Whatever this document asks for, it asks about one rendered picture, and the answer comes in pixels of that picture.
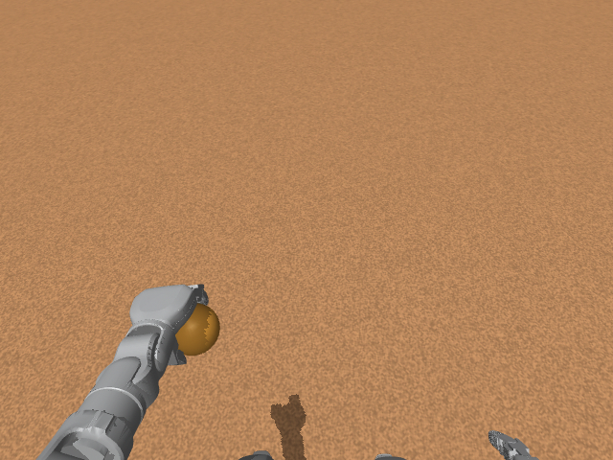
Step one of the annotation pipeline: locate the left robot arm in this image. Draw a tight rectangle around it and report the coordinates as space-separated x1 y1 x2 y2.
35 319 175 460

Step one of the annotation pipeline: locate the ball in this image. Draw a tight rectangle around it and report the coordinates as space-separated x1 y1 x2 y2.
175 303 220 356

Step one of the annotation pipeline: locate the right robot hand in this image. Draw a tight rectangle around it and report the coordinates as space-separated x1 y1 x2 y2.
488 430 539 460

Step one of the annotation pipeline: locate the left robot hand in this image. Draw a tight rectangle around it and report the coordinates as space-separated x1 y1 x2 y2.
129 284 209 365

